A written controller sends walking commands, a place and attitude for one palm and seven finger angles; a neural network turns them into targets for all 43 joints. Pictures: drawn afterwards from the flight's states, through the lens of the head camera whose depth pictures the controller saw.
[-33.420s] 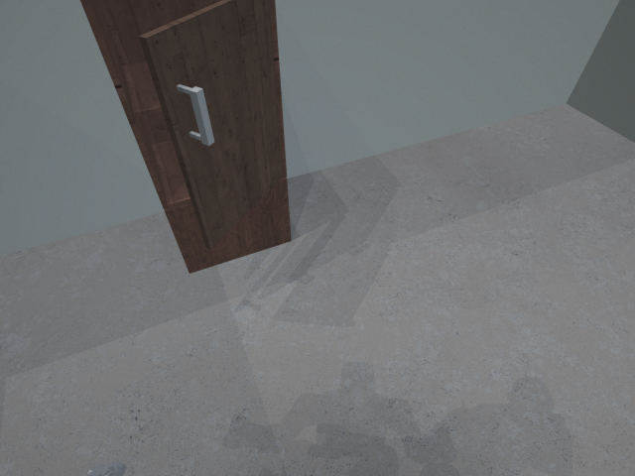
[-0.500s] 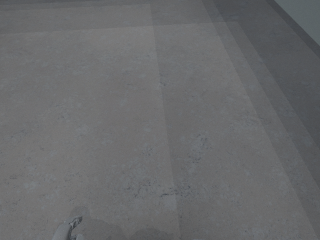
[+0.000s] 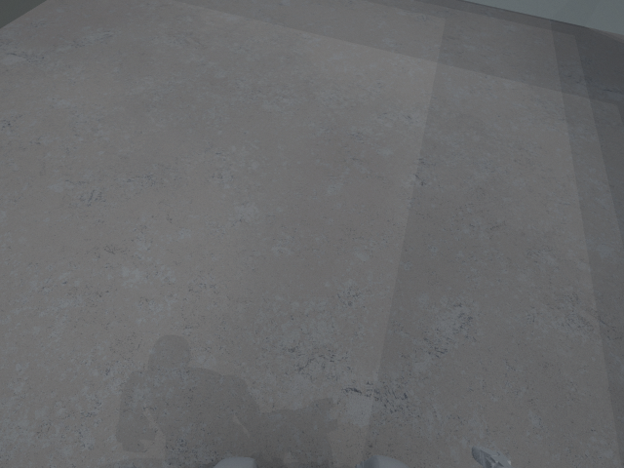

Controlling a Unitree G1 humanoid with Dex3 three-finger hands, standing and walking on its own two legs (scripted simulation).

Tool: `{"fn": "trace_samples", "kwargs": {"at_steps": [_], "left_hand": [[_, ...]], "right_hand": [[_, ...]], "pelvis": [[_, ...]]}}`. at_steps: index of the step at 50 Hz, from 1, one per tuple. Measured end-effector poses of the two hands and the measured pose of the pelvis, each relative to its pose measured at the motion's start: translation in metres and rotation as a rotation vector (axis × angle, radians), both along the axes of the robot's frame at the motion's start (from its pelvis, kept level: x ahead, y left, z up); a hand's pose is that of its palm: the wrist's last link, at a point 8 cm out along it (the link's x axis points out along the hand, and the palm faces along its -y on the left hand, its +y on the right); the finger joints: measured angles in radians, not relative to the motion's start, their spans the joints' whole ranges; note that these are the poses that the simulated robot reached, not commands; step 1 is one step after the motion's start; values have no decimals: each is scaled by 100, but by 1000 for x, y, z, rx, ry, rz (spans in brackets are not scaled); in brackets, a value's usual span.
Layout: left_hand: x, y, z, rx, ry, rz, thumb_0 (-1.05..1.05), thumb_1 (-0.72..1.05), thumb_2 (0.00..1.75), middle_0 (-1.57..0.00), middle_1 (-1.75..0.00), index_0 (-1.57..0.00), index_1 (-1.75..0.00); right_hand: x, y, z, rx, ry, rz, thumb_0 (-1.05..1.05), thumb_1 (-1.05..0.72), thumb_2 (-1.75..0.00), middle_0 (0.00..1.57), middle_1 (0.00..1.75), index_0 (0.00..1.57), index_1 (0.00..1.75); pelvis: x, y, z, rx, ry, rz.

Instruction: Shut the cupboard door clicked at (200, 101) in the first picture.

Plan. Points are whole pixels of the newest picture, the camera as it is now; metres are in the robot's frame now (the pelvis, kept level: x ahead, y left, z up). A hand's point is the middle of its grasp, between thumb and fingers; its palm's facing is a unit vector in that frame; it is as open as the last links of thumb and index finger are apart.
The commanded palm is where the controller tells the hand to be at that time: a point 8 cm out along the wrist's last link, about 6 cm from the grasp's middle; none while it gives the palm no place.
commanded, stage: walk to a spot facing it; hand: left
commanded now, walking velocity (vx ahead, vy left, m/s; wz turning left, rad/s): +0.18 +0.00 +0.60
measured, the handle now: out of the picture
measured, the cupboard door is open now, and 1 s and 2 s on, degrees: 5 5 5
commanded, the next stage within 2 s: turn to face it in 0.46 s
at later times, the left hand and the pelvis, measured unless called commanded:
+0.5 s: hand out of the picture +0.07 +0.17 -0.14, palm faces +0.32 -0.92 -0.24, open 7.4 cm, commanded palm none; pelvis +0.07 -0.03 +0.02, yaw +20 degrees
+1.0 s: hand out of the picture +0.09 +0.25 -0.14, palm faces +0.57 -0.78 -0.27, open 7.4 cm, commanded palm none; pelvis +0.12 +0.01 +0.01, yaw +35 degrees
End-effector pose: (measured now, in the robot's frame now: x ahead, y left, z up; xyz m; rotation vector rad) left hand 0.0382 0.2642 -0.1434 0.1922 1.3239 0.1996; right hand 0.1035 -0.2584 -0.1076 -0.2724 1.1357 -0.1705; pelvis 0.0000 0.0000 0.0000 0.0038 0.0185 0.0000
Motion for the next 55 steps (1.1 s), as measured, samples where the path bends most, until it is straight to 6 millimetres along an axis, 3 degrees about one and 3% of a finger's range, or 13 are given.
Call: {"fn": "trace_samples", "kwargs": {"at_steps": [8, 13, 16, 21, 25, 29, 34, 37, 42, 47, 51, 55], "left_hand": [[25, 6, 29, 15, -114, 47, 1, 91, 90, -20, -30, -19, -30], [53, -9, 42, 30, -205, 58, 1, 91, 90, -20, -30, -19, -30], [58, -20, 40, 57, -256, 86, 1, 91, 90, -20, -30, -19, -30], [35, -40, 43, 45, -200, 189, 0, 91, 90, -20, -30, -20, -30], [12, -50, 37, 10, -120, 266, 1, 91, 90, -20, -30, -20, -30], [-13, -48, 25, -13, -59, 358, 1, 92, 90, -20, -30, -20, -30], [-47, -30, -2, -38, 12, 459, 1, 91, 90, -20, -30, -20, -30], [-53, -14, -6, -22, 47, 492, 1, 91, 90, -20, -30, -20, -30], [-30, 10, 11, 16, -36, 522, 1, 91, 90, -20, -30, -19, -30], [3, 22, 29, 61, -150, 533, 1, 91, 90, -20, -30, -19, -30], [26, 19, 40, 94, -213, 544, 1, 91, 90, -20, -30, -19, -30], [38, 4, 43, 139, -259, 568, 1, 91, 90, -20, -30, -19, -30]], "right_hand": [[2, 12, 2, 32, 54, 68, 0, -91, -90, 20, 30, 20, 30], [2, 0, -12, 64, 120, 83, 0, -91, -90, 21, 30, 20, 30], [13, -13, -27, 73, 151, 99, 0, -91, -90, 21, 30, 20, 30], [53, -18, -22, 61, 169, 160, 0, -91, -90, 20, 30, 20, 30], [92, -6, -12, 54, 149, 226, 0, -91, -90, 20, 30, 20, 30], [136, 21, -8, 37, 130, 327, 0, -91, -90, 20, 29, 19, 30], [192, 73, -11, 14, 33, 460, 0, -91, -90, 20, 30, 19, 30], [210, 96, -4, 11, -19, 504, 0, -91, -90, 20, 30, 20, 30], [220, 115, 5, 11, -22, 552, 0, -91, -90, 20, 30, 20, 30], [224, 118, 3, 33, 18, 581, 0, -91, -90, 20, 30, 20, 30], [229, 110, -6, 49, 61, 594, 0, -91, -90, 21, 30, 20, 30], [242, 96, -24, 67, 98, 606, 0, -91, -90, 21, 30, 20, 30]], "pelvis": [[11, -3, 15, -18, -4, 86], [25, -19, 13, -15, -6, 150], [37, -31, 3, -1, -6, 199], [54, -31, 12, 7, -14, 282], [67, -27, 17, 19, -4, 345], [78, -17, 14, 18, 0, 405], [89, 8, -5, 1, -2, 460], [92, 14, -5, 0, -9, 479], [98, 18, 7, -15, -13, 529], [108, 13, 13, -18, -10, 582], [119, 3, 13, -17, -5, 633], [136, -11, 3, 3, 9, 687]]}}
